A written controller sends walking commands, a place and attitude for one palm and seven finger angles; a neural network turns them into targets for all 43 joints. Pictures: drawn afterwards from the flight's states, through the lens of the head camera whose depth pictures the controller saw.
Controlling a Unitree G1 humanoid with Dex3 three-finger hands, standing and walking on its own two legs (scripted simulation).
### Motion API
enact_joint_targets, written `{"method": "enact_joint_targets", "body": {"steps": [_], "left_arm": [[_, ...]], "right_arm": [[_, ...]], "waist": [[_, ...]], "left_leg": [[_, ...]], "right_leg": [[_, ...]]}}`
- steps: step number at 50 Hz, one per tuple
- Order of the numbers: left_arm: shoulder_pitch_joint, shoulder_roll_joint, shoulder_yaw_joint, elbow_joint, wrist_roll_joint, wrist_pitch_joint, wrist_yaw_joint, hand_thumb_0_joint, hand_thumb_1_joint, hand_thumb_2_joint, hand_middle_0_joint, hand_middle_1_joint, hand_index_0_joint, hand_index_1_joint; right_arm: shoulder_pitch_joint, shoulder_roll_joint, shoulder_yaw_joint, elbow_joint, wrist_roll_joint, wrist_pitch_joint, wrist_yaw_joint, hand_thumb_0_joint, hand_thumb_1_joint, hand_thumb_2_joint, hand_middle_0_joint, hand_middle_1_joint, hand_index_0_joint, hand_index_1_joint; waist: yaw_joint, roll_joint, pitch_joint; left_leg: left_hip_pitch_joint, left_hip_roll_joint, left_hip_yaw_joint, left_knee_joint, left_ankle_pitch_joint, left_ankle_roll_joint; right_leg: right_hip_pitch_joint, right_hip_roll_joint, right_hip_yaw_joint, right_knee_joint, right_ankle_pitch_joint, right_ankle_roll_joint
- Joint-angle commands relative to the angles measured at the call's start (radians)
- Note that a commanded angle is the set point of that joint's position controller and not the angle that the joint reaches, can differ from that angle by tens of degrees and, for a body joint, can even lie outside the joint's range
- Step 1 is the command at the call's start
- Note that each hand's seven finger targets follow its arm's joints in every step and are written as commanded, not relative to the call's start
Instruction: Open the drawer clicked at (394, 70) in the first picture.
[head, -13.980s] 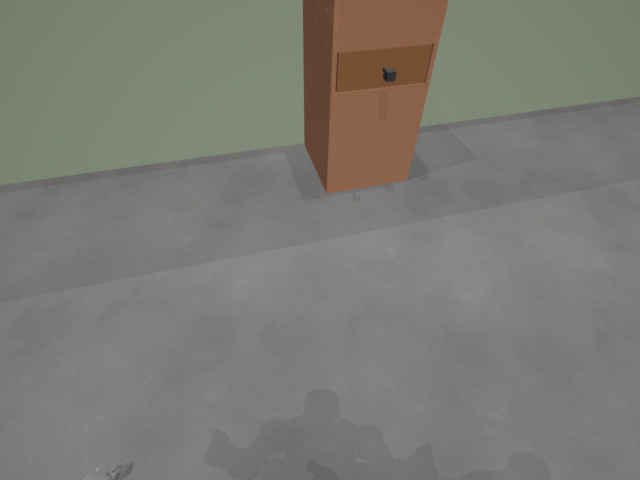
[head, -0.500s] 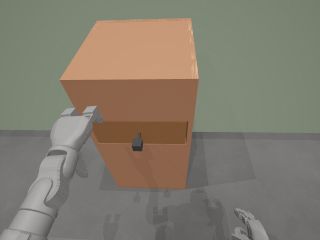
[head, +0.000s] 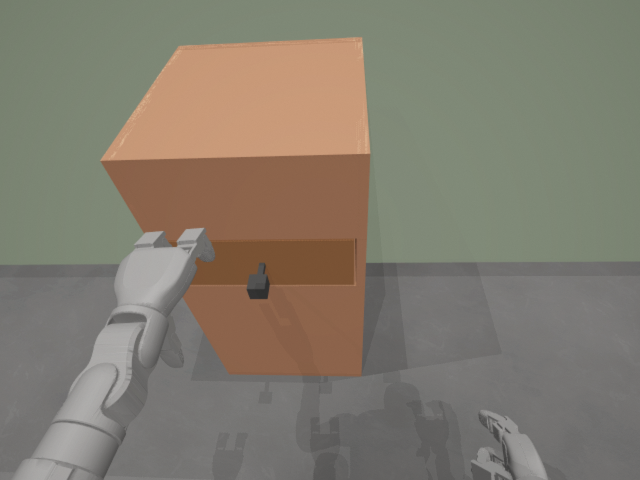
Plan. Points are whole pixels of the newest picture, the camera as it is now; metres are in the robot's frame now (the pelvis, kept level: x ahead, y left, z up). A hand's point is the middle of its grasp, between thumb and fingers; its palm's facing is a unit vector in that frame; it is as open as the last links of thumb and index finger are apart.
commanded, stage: move the hooked fingers above the handle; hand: left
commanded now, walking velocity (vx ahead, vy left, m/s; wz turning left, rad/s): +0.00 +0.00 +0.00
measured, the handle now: (259, 279) +0.51 +0.21 -0.17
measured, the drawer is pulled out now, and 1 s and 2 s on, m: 0.00 0.00 0.00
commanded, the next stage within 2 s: none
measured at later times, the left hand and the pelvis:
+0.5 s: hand (209, 287) +0.37 +0.23 +0.00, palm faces -0.04 -0.05 -1.00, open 13.8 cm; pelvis +0.02 -0.02 -0.02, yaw -1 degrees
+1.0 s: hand (232, 276) +0.43 +0.22 -0.06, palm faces -0.01 -0.02 -1.00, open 13.8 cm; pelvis +0.01 +0.01 -0.04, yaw -2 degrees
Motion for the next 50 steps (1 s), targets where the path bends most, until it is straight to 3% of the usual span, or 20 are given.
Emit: {"method": "enact_joint_targets", "body": {"steps": [1, 4, 12, 18, 21, 22, 23, 26, 27, 29, 30, 34, 36, 39, 41, 44, 45, 50], "left_arm": [[-0.378, 0.262, 0.182, -0.121, 0.036, -0.054, 0.063, 0.0, -0.5, 0.3, -0.3, -1.2, -0.3, -1.2], [-0.38, 0.262, 0.202, -0.089, 0.041, -0.094, 0.101, 0.0, -0.5, 0.3, -0.3, -1.2, -0.3, -1.2], [-0.379, 0.193, 0.153, 0.067, 0.04, -0.09, 0.148, 0.0, -0.5, 0.3, -0.3, -1.2, -0.3, -1.2], [-0.416, 0.245, 0.202, 0.104, 0.043, -0.117, 0.166, 0.0, -0.5, 0.3, -0.3, -1.2, -0.3, -1.2], [-0.433, 0.271, 0.241, 0.093, 0.064, -0.146, 0.204, 0.0, -0.5, 0.3, -0.3, -1.2, -0.3, -1.2], [-0.427, 0.249, 0.229, 0.087, 0.069, -0.153, 0.221, 0.0, -0.5, 0.3, -0.3, -1.2, -0.3, -1.2], [-0.412, 0.247, 0.235, 0.099, 0.077, -0.156, 0.236, 0.0, -0.5, 0.3, -0.3, -1.2, -0.3, -1.2], [-0.427, 0.2, 0.206, 0.166, 0.087, -0.138, 0.275, 0.0, -0.5, 0.3, -0.3, -1.2, -0.3, -1.2], [-0.443, 0.162, 0.169, 0.194, 0.088, -0.126, 0.282, 0.0, -0.5, 0.3, -0.3, -1.2, -0.3, -1.2], [-0.466, 0.178, 0.171, 0.252, 0.096, -0.101, 0.292, 0.0, -0.5, 0.3, -0.3, -1.2, -0.3, -1.2], [-0.498, 0.164, 0.154, 0.268, 0.097, -0.092, 0.295, 0.0, -0.5, 0.3, -0.3, -1.2, -0.3, -1.2], [-0.58, 0.141, 0.125, 0.292, 0.109, -0.09, 0.305, 0.0, -0.5, 0.3, -0.3, -1.2, -0.3, -1.2], [-0.643, 0.119, 0.105, 0.326, 0.112, -0.099, 0.312, 0.0, -0.5, 0.3, -0.3, -1.2, -0.3, -1.2], [-0.69, 0.115, 0.108, 0.394, 0.128, -0.114, 0.34, 0.0, -0.5, 0.3, -0.3, -1.2, -0.3, -1.2], [-0.722, 0.157, 0.145, 0.443, 0.144, -0.112, 0.366, 0.0, -0.5, 0.3, -0.3, -1.2, -0.3, -1.2], [-0.715, 0.168, 0.17, 0.488, 0.154, -0.099, 0.403, 0.0, -0.5, 0.3, -0.3, -1.2, -0.3, -1.2], [-0.696, 0.165, 0.176, 0.518, 0.155, -0.086, 0.412, 0.0, -0.5, 0.3, -0.3, -1.2, -0.3, -1.2], [-0.751, 0.079, 0.106, 0.583, 0.15, -0.041, 0.419, 0.0, -0.5, 0.3, -0.3, -1.2, -0.3, -1.2]], "right_arm": [[-0.073, -0.111, -0.047, -0.126, -0.003, -0.051, -0.03, 0.0, -0.9, -0.9, 0.2, 0.3, 0.2, 0.3], [-0.064, -0.096, -0.055, -0.123, -0.003, -0.057, -0.036, 0.0, -0.9, -0.9, 0.2, 0.3, 0.2, 0.3], [-0.007, -0.114, -0.082, -0.104, 0.005, -0.063, -0.029, 0.0, -0.9, -0.9, 0.2, 0.3, 0.2, 0.3], [0.033, -0.123, -0.096, -0.091, 0.0, -0.056, -0.035, 0.0, -0.9, -0.9, 0.2, 0.3, 0.2, 0.3], [0.05, -0.122, -0.105, -0.08, -0.008, -0.054, -0.033, 0.0, -0.9, -0.9, 0.2, 0.3, 0.2, 0.3], [0.058, -0.117, -0.108, -0.081, -0.009, -0.054, -0.03, 0.0, -0.9, -0.9, 0.2, 0.3, 0.2, 0.3], [0.063, -0.115, -0.113, -0.077, -0.009, -0.053, -0.028, 0.0, -0.9, -0.9, 0.2, 0.3, 0.2, 0.3], [0.078, -0.117, -0.118, -0.063, -0.009, -0.051, -0.016, 0.0, -0.9, -0.9, 0.2, 0.3, 0.2, 0.3], [0.085, -0.118, -0.12, -0.058, -0.008, -0.05, -0.014, 0.0, -0.9, -0.9, 0.2, 0.3, 0.2, 0.3], [0.095, -0.126, -0.121, -0.054, -0.005, -0.048, -0.011, 0.0, -0.9, -0.9, 0.2, 0.3, 0.2, 0.3], [0.101, -0.127, -0.122, -0.052, -0.006, -0.046, -0.01, 0.0, -0.9, -0.9, 0.2, 0.3, 0.2, 0.3], [0.127, -0.127, -0.127, -0.05, -0.009, -0.043, -0.01, 0.0, -0.9, -0.9, 0.2, 0.3, 0.2, 0.3], [0.14, -0.127, -0.125, -0.041, -0.012, -0.044, -0.01, 0.0, -0.9, -0.9, 0.2, 0.3, 0.2, 0.3], [0.161, -0.125, -0.124, -0.029, -0.019, -0.044, -0.009, 0.0, -0.9, -0.9, 0.2, 0.3, 0.2, 0.3], [0.172, -0.128, -0.121, -0.017, -0.025, -0.042, -0.005, 0.0, -0.9, -0.9, 0.2, 0.3, 0.2, 0.3], [0.187, -0.127, -0.121, -0.014, -0.034, -0.036, 0.008, 0.0, -0.9, -0.9, 0.2, 0.3, 0.2, 0.3], [0.19, -0.128, -0.121, -0.015, -0.037, -0.032, 0.012, 0.0, -0.9, -0.9, 0.2, 0.3, 0.2, 0.3], [0.225, -0.136, -0.131, -0.005, -0.038, -0.026, 0.03, 0.0, -0.9, -0.9, 0.2, 0.3, 0.2, 0.3]], "waist": [[-0.006, -0.052, -0.21], [0.0, -0.018, -0.269], [-0.035, -0.091, -0.303], [-0.042, -0.132, -0.367], [-0.036, -0.083, -0.425], [-0.039, -0.058, -0.436], [-0.036, -0.033, -0.442], [-0.064, -0.048, -0.417], [-0.076, -0.048, -0.404], [-0.08, -0.06, -0.388], [-0.089, -0.075, -0.395], [-0.097, -0.045, -0.458], [-0.118, -0.054, -0.445], [-0.123, -0.048, -0.447], [-0.119, -0.032, -0.457], [-0.099, 0.006, -0.516], [-0.095, -0.008, -0.527], [-0.133, -0.034, -0.548]], "left_leg": [[0.006, -0.001, 0.024, -0.038, 0.131, 0.009], [-0.018, -0.01, 0.032, 0.0, 0.168, 0.012], [-0.111, -0.01, 0.046, 0.069, 0.196, 0.013], [-0.176, -0.014, 0.046, 0.106, 0.195, 0.017], [-0.18, -0.015, 0.044, 0.133, 0.238, 0.014], [-0.168, -0.013, 0.044, 0.138, 0.259, 0.014], [-0.163, -0.012, 0.046, 0.148, 0.273, 0.012], [-0.175, -0.005, 0.041, 0.173, 0.292, 0.011], [-0.173, -0.001, 0.046, 0.177, 0.279, 0.012], [-0.192, 0.001, 0.046, 0.179, 0.254, 0.011], [-0.186, 0.004, 0.046, 0.184, 0.253, 0.013], [-0.144, 0.014, 0.032, 0.204, 0.282, 0.011], [-0.151, 0.02, 0.019, 0.217, 0.284, 0.01], [-0.172, 0.024, 0.018, 0.241, 0.269, 0.01], [-0.201, 0.025, 0.013, 0.257, 0.268, 0.005], [-0.209, 0.028, 0.016, 0.282, 0.312, -0.004], [-0.22, 0.028, 0.015, 0.29, 0.313, -0.006], [-0.207, 0.046, 0.006, 0.317, 0.364, -0.011]], "right_leg": [[0.079, -0.01, 0.043, -0.076, 0.106, -0.002], [0.099, -0.016, 0.06, -0.046, 0.177, -0.004], [0.065, -0.02, 0.068, 0.008, 0.305, 0.011], [0.1, -0.036, 0.087, 0.052, 0.43, 0.029], [0.096, -0.033, 0.089, 0.09, 0.494, 0.023], [0.081, -0.031, 0.081, 0.099, 0.499, 0.018], [0.063, -0.025, 0.077, 0.108, 0.497, 0.013], [-0.011, -0.01, 0.052, 0.124, 0.453, 0.005], [-0.041, -0.009, 0.046, 0.122, 0.426, 0.006], [-0.07, -0.002, 0.036, 0.124, 0.368, 0.003], [-0.083, -0.001, 0.033, 0.125, 0.358, 0.003], [-0.133, 0.007, 0.017, 0.149, 0.314, -0.004], [-0.177, 0.01, 0.008, 0.159, 0.29, -0.006], [-0.23, 0.011, 0.003, 0.181, 0.264, -0.006], [-0.255, 0.013, -0.002, 0.205, 0.247, -0.012], [-0.27, 0.017, -0.006, 0.242, 0.267, -0.015], [-0.273, 0.02, -0.008, 0.249, 0.265, -0.015], [-0.324, 0.028, -0.016, 0.263, 0.276, -0.009]]}}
